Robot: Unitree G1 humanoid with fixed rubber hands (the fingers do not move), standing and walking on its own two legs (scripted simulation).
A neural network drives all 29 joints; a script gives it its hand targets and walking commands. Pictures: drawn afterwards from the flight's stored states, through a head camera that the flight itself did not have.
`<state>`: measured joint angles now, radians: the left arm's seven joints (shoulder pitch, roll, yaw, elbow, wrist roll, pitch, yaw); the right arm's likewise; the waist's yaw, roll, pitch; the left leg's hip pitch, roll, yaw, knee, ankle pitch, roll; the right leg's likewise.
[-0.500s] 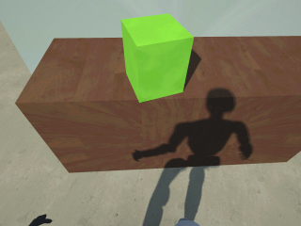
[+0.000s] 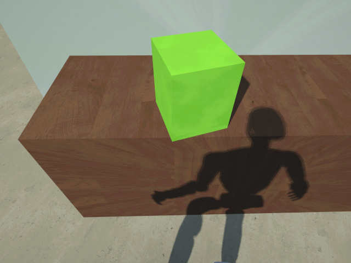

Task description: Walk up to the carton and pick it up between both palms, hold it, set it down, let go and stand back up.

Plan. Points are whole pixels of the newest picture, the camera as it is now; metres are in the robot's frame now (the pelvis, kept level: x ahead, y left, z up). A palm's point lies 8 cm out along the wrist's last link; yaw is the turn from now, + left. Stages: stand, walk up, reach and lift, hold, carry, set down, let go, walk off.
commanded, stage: walk up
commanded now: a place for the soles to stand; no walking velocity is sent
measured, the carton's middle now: (191, 86) +0.63 -0.05 +0.06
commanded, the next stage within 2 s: none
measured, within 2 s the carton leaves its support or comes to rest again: neither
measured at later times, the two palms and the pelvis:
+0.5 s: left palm out of the picture +0.16 +0.28 -0.07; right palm (340, 247) +0.18 -0.37 -0.08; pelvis +0.10 -0.04 +0.00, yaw +0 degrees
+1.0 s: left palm (75, 220) +0.26 +0.27 -0.09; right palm (329, 221) +0.24 -0.38 -0.09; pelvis +0.16 -0.05 -0.02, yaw +0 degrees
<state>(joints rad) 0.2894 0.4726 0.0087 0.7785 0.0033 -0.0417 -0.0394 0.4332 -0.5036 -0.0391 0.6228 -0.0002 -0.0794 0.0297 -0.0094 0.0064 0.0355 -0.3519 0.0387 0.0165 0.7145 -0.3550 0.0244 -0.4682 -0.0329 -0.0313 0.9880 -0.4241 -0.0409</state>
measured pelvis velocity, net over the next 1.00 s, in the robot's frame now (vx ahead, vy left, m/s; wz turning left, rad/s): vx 0.16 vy -0.05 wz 0.01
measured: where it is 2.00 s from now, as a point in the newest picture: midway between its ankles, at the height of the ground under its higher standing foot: outside the picture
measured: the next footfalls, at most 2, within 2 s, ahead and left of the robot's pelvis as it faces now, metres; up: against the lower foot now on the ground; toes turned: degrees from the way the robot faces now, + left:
right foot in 0.24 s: +0.17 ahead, -0.15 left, +0.00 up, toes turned -5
left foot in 0.60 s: +0.20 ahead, +0.10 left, +0.00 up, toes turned +5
